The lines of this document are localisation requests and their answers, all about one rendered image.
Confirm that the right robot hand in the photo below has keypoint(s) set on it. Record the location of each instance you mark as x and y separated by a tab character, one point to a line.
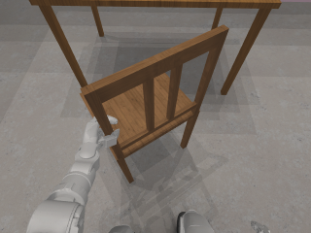
259	228

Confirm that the chair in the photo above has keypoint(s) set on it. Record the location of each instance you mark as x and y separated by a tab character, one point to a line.
146	102

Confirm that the left robot hand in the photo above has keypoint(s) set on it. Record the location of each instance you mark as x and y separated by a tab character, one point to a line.
93	134

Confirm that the left robot upper arm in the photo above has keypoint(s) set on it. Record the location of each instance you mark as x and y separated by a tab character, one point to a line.
55	216

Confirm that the robot right foot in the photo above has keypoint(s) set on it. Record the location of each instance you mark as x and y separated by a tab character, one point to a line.
178	221

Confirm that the table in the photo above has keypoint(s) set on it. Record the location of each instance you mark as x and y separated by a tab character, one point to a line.
264	6

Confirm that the left robot forearm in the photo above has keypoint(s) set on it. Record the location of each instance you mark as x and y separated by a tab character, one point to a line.
79	179

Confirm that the robot right thigh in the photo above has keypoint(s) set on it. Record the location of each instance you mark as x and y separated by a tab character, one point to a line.
194	223

